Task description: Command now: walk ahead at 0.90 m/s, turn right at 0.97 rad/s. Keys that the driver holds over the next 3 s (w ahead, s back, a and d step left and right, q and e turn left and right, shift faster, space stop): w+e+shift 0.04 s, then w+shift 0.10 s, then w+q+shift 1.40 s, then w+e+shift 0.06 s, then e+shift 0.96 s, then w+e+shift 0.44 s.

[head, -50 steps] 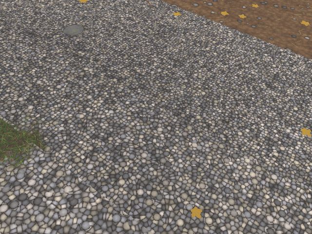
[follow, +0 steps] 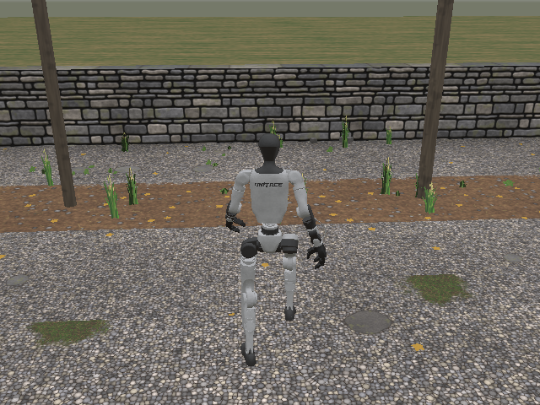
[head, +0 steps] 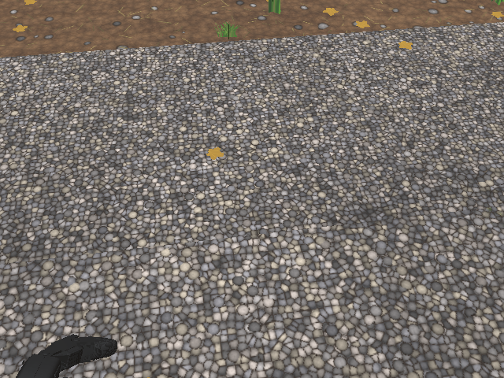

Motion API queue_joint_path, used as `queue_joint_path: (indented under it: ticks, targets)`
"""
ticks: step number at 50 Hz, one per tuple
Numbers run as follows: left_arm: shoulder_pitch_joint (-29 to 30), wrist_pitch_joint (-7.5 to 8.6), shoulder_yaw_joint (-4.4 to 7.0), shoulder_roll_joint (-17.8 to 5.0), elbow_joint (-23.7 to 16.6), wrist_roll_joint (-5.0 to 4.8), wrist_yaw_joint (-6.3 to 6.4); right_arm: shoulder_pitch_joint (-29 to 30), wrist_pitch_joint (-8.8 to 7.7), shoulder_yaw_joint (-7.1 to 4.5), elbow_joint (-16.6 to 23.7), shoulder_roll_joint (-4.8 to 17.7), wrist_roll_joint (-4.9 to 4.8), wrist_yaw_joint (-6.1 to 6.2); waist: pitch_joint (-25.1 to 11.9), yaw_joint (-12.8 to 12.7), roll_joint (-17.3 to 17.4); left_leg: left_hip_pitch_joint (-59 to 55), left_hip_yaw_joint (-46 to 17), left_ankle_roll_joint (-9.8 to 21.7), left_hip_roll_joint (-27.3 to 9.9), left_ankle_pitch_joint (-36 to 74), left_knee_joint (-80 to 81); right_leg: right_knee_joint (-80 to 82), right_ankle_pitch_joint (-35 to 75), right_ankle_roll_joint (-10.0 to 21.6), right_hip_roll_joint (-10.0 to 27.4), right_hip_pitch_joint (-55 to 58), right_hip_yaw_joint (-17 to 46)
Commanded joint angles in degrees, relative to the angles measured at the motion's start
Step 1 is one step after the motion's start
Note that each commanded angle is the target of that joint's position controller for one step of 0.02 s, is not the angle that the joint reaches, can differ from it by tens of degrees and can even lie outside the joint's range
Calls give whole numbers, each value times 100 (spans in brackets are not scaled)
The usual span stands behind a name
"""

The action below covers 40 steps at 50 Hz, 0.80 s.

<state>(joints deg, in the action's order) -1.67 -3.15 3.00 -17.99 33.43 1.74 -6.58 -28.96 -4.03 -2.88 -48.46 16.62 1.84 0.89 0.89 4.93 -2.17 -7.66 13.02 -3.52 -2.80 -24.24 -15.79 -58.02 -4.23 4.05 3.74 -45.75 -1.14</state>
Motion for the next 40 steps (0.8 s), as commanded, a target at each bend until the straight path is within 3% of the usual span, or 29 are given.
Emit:
queue_joint_path:
  ticks: [1, 3, 4, 5, 6, 7, 8, 9, 10, 12, 13, 16, 18, 20, 22, 23, 25, 26, 28, 29, 30, 31, 32, 33, 34, 35, 37, 39, 40]
  targets:
    - [984, 137, -14, -187, -525, -13, -35, 130, -84, -213, 149, 898, -13, 61, 969, -118, 852, 1350, 263, 622, -979, 2692, 791, 844, -313, 311, -216, 1135, -763]
    - [-1322, 190, 215, -493, 223, -58, 203, 994, -106, -242, 397, 1132, -3, 28, -343, -1406, 1025, 1546, 614, 508, -1072, 7523, -1452, -460, -160, 746, -758, 3400, -962]
    - [-2113, 149, 277, -622, 425, -27, 315, 1125, -54, -341, 392, 1544, -42, 12, -581, -1843, 1140, 1960, 303, 584, -1371, 7847, -2840, 205, -1760, 984, -789, 4300, -443]
    - [-2743, 162, 453, -856, 649, -33, 422, 852, 71, -399, 245, 1592, -53, 3, -818, -2091, 663, 2442, 169, 724, -1231, 6298, -4945, 1571, -3019, 1149, -1068, 5244, -177]
    - [-2170, 191, 489, -1040, 861, -167, 453, 633, 96, -192, 193, 515, 61, -35, -363, -1434, -1067, 4210, -59, 694, -292, -138, -7214, 1972, -1986, 1079, -249, 5862, 977]
    - [-1923, 320, 445, -1519, 489, -229, 445, 458, -44, -16, 951, 193, 70, -82, -1361, -827, -1642, 5873, -1095, 354, 80, -723, -7978, 2683, -295, 1823, 843, 6852, 3792]
    - [-2438, 311, 480, -1269, 582, -183, 544, 1402, -162, -126, 1056, 791, 37, -82, -1194, -1368, -391, 6011, -1501, 310, 30, 87, -7474, 3622, -368, 1860, 1082, 6374, 4108]
    - [-2139, 363, 439, -1096, 739, -65, 591, 1197, -177, -181, 875, 846, -87, -90, -428, -917, -44, 5597, -1594, 331, -269, 394, -6727, 3647, -719, 1805, 1209, 5154, 3651]
    - [-1759, 441, 356, -787, 785, 25, 585, 1108, -95, -183, 653, 814, -57, -88, 9, -611, 245, 5152, -1735, 333, -500, 430, -6171, 3391, -856, 1614, 1050, 4127, 3155]
    - [-1672, 640, 176, -440, 881, 0, 593, 1041, 242, -157, 362, 554, -5, -103, 407, -486, 203, 4599, -2032, 395, -443, 287, -5586, 3297, -742, 1334, 924, 2922, 2462]
    - [-1759, 734, 186, -504, 1063, -26, 574, 1139, 352, -122, 397, 395, 8, -129, 571, -492, 15, 4629, -2075, 425, -380, 497, -5335, 3486, -362, 1229, 904, 2736, 2094]
    - [-1985, 1081, 211, -488, 1475, -25, 586, 1794, 261, -238, 451, 528, -8, -250, 602, -524, 67, 5150, -2350, 849, -200, 2924, -3718, 3398, -599, 631, 557, 3264, 1237]
    - [-1941, 1178, 81, -294, 1586, -155, 691, 2357, 140, -105, 521, 137, -34, -481, 518, -542, 257, 3626, -1379, 871, 153, 5280, -2364, 3509, -1506, 413, 42, 2173, 102]
    - [-2112, 1160, -2, -141, 1723, -166, 801, 2386, 182, -57, 418, -86, -178, -626, 498, -551, 147, 2863, -1061, 959, 219, 6287, -2266, 3427, -1923, 309, 67, 1857, -251]
    - [-2449, 1109, -75, -78, 1848, -80, 805, 2391, 248, -48, 270, -38, -139, -601, 663, -609, 66, 2914, -852, 1142, 311, 6377, -2281, 2952, -1307, 168, 160, 2370, -433]
    - [-2605, 1060, -79, -142, 1927, -4, 812, 2435, 269, -56, 242, 30, -20, -555, 790, -685, 109, 3213, -641, 1225, 365, 6108, -2206, 2651, -696, 157, 203, 2949, -502]
    - [-2849, 994, -82, -389, 2042, 125, 898, 2386, 270, -82, 235, 153, 111, -418, 980, -681, 192, 3444, -258, 1322, 537, 5089, -1614, 1765, 1689, 52, 267, 4049, -774]
    - [-2872, 949, -59, -521, 2107, 99, 977, 2039, 284, -98, 132, 235, 162, -321, 811, -501, 156, 3044, -153, 1322, 627, 4716, -1369, 877, 3083, -3, 318, 4350, -797]
    - [-2380, 806, -89, -319, 2112, 180, 1112, -198, 329, -286, -589, 614, 216, -214, -11, 518, -164, 1345, -504, 1634, 338, 4717, -810, -2357, 3930, -98, 336, 4250, -681]
    - [-1170, 748, 44, -508, 1863, 45, 1095, -1280, 311, -438, -866, 818, 121, -226, -89, 1521, 724, 95, -1170, 2215, -21, 5285, 271, -5377, 913, -276, -468, 3094, -1034]
    - [-386, 778, -50, -74, 1486, 110, 961, -1490, 311, -505, -1044, 1218, -55, -211, 396, 1461, 1503, -932, -1066, 2078, -27, 5660, -574, -6446, -3469, -146, -982, 743, -843]
    - [-1142, 899, -128, -106, 933, -82, 918, -1603, 186, -458, -1126, 1490, 27, -189, -224, 468, 1839, -3292, -2761, 2523, -957, 7982, -2334, -5643, -3490, -318, -624, -1644, 132]
    - [-1257, 934, -216, -201, 933, -43, 899, -1488, 209, -418, -1056, 1116, -3, -168, -1048, 490, 444, -3729, -3760, 2957, -1246, 6104, -2019, -5141, -2991, -335, -330, -2109, 423]
    - [-825, 1043, -201, -317, 743, 75, 856, -1214, 149, -331, -988, 809, -127, -81, -840, 293, -334, -3007, -4115, 2781, -1179, 3991, -1233, -3939, -2205, -253, -98, -2159, 787]
    - [-1026, 1060, -184, -418, 817, 144, 797, -139, 127, -442, -791, 1167, -11, 87, -760, -264, 545, -1885, -5531, 3082, -1710, 1774, -572, -3453, -2101, -295, 63, -1973, 1172]
    - [-671, 908, -96, -630, 787, 290, 718, 383, 47, -301, -570, 863, -60, 167, -13, -617, -488, -41, -5373, 2904, -1394, 1823, -93, -2252, -2033, -641, 265, -1134, 1228]
    - [-212, 699, -157, -494, 605, 228, 685, 908, -79, -214, -340, 777, 22, 56, 923, -905, -540, 3114, -4782, 2826, -920, 2021, 268, -232, -1616, -967, 441, 809, 903]
    - [-171, 707, -274, -74, 633, 68, 656, 936, -160, -284, -273, 911, -80, -4, 491, -816, -107, 4265, -3841, 2327, -191, 2410, 172, 819, -298, -853, 100, 2878, 380]
    - [-183, 731, -248, -130, 639, 7, 622, 866, -179, -321, -249, 1036, -197, -56, 434, -696, 40, 4225, -3696, 2110, 14, 2906, 190, 1009, 87, -781, -104, 3320, 174]
